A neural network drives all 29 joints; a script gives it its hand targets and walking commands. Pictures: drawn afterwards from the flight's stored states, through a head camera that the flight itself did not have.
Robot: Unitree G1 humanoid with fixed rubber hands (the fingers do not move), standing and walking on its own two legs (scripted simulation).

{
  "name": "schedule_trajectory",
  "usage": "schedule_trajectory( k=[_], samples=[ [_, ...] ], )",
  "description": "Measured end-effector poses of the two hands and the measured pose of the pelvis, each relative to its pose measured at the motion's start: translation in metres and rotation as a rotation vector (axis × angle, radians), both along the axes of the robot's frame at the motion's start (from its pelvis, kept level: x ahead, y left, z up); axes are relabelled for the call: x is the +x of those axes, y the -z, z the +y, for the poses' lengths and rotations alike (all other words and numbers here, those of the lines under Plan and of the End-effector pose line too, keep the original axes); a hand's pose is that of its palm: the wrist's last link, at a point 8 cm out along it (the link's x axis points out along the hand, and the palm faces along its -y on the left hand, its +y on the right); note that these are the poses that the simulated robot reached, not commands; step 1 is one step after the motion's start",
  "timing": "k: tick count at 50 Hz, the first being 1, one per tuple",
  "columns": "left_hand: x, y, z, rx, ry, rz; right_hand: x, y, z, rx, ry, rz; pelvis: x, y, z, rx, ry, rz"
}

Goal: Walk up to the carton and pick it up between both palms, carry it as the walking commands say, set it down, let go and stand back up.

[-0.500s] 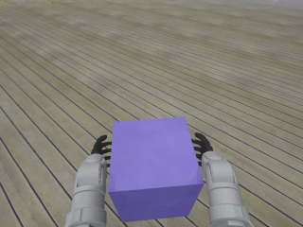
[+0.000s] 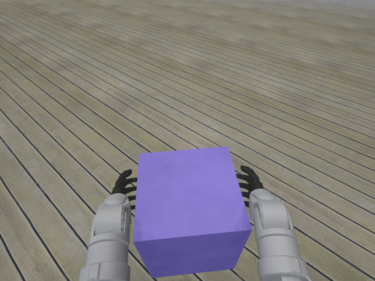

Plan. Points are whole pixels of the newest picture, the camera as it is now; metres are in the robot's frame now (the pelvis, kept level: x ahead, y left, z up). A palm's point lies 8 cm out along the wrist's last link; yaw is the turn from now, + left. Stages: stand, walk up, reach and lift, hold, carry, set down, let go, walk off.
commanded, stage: reach and lift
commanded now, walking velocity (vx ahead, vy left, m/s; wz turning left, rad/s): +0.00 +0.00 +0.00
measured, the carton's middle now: (188, 213) +0.30 +0.00 -0.03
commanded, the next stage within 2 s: hold in 0.26 s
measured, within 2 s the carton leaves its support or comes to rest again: neither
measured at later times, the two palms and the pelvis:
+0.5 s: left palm (122, 202) +0.29 +0.14 +0.04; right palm (259, 203) +0.28 -0.16 +0.05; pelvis +0.01 +0.00 +0.00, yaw +0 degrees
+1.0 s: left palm (117, 206) +0.28 +0.15 +0.04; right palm (256, 204) +0.28 -0.15 +0.05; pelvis -0.01 +0.00 +0.00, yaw +0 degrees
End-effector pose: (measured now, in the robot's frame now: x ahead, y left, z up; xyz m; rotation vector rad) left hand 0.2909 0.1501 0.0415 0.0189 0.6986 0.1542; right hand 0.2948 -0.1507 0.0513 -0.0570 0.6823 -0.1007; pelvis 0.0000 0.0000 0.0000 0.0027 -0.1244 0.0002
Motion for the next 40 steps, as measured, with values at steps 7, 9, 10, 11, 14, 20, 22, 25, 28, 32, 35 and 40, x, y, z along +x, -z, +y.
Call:
schedule_trajectory(
  k=[7, 9, 10, 11, 14, 20, 22, 25, 28, 32, 35, 40],
  samples=[
    [0.000, -0.002, 0.001, 0.013, 0.013, -0.003, -0.005, 0.003, 0.001, 0.009, 0.012, -0.003, 0.007, -0.001, 0.000, -0.001, -0.002, 0.003],
    [-0.001, -0.001, 0.002, 0.016, 0.014, 0.004, -0.006, 0.005, 0.002, 0.012, 0.012, 0.004, 0.008, -0.001, 0.000, 0.000, -0.004, 0.001],
    [-0.001, 0.000, 0.002, 0.018, 0.014, 0.006, -0.006, 0.006, 0.002, 0.011, 0.011, 0.006, 0.009, -0.001, 0.001, 0.000, -0.006, 0.000],
    [-0.001, 0.000, 0.002, 0.018, 0.015, 0.006, -0.006, 0.006, 0.002, 0.011, 0.011, 0.006, 0.009, -0.001, 0.001, 0.000, -0.007, 0.000],
    [-0.001, 0.000, 0.001, 0.020, 0.018, 0.003, -0.007, 0.006, 0.001, 0.008, 0.011, 0.003, 0.010, -0.001, 0.000, 0.001, -0.007, -0.002],
    [0.000, -0.002, -0.004, 0.015, 0.028, -0.007, -0.010, 0.004, -0.004, 0.005, 0.024, -0.007, 0.009, -0.001, -0.001, 0.001, -0.005, 0.001],
    [-0.001, -0.002, -0.005, 0.015, 0.032, -0.009, -0.011, 0.003, -0.005, 0.003, 0.026, -0.008, 0.008, -0.001, -0.001, 0.001, -0.003, 0.001],
    [-0.003, -0.001, -0.006, 0.017, 0.036, -0.002, -0.014, 0.005, -0.006, 0.001, 0.027, -0.001, 0.007, -0.001, -0.002, 0.001, -0.002, -0.001],
    [-0.006, 0.001, -0.006, 0.019, 0.038, 0.003, -0.017, 0.007, -0.006, 0.004, 0.029, 0.004, 0.004, -0.001, -0.002, 0.000, -0.003, -0.003],
    [-0.008, 0.003, -0.005, 0.014, 0.032, 0.003, -0.018, 0.008, -0.005, 0.006, 0.027, 0.004, -0.001, 0.000, -0.002, 0.001, -0.003, -0.004],
    [-0.009, 0.002, -0.004, 0.016, 0.028, -0.002, -0.019, 0.008, -0.004, 0.007, 0.027, 0.000, -0.003, 0.000, -0.001, -0.001, -0.004, -0.002],
    [-0.012, 0.001, -0.001, 0.010, 0.020, -0.009, -0.019, 0.005, -0.001, 0.009, 0.024, -0.007, -0.006, 0.000, 0.000, -0.001, -0.004, -0.005]
  ],
)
